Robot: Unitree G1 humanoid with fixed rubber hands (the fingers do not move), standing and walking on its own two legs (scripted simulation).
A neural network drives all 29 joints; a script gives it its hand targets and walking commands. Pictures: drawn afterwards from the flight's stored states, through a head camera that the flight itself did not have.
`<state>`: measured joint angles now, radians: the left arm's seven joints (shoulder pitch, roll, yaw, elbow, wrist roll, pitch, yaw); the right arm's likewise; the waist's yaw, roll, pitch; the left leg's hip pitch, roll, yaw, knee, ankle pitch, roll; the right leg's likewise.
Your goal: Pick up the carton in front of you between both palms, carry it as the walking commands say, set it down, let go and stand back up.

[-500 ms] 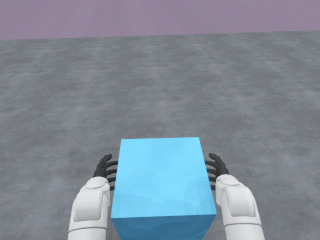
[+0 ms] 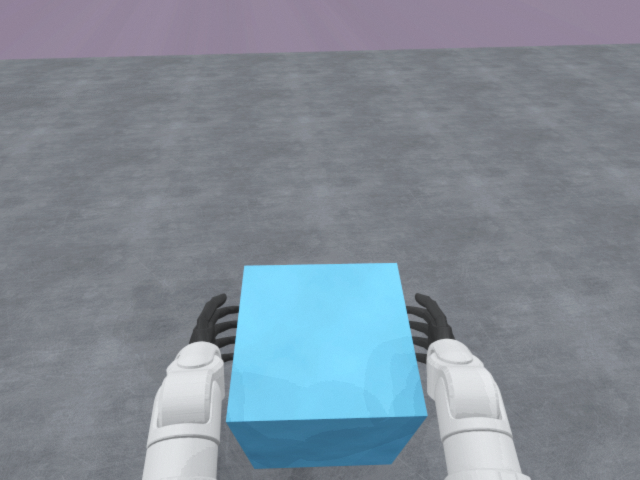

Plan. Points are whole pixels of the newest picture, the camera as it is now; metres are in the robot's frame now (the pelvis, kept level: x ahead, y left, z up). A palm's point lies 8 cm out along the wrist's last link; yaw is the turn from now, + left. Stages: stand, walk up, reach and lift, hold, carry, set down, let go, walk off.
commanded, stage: carry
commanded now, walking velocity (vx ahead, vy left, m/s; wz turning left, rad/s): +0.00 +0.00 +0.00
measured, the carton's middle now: (322, 371) +0.31 +0.00 -0.04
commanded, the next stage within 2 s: none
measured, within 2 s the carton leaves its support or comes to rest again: neither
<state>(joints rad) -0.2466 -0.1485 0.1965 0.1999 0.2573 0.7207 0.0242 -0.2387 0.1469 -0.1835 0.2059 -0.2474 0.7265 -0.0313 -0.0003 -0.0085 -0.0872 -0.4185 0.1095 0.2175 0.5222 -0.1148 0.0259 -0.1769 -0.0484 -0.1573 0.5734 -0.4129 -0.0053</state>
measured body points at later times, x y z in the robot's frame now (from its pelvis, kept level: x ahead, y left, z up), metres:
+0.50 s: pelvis +0.00 -0.01 +0.00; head -0.03 -0.01 +0.45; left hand +0.30 +0.14 +0.04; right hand +0.30 -0.16 +0.03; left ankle +0.10 +0.12 -0.73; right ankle -0.07 -0.10 -0.73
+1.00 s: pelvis +0.16 +0.01 +0.02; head +0.17 +0.01 +0.47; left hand +0.47 +0.16 +0.06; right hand +0.46 -0.14 +0.05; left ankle +0.10 +0.12 -0.73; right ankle +0.25 -0.13 -0.70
